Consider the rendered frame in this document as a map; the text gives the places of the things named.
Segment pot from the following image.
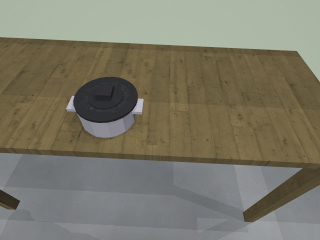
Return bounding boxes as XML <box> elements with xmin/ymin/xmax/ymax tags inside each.
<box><xmin>66</xmin><ymin>96</ymin><xmax>144</xmax><ymax>138</ymax></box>

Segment lid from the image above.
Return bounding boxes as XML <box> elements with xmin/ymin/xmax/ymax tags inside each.
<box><xmin>73</xmin><ymin>77</ymin><xmax>138</xmax><ymax>123</ymax></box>

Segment table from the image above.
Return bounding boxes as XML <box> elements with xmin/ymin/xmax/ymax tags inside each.
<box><xmin>0</xmin><ymin>37</ymin><xmax>320</xmax><ymax>222</ymax></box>

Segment knob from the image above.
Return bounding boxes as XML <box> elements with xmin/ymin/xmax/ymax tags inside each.
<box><xmin>95</xmin><ymin>84</ymin><xmax>114</xmax><ymax>99</ymax></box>

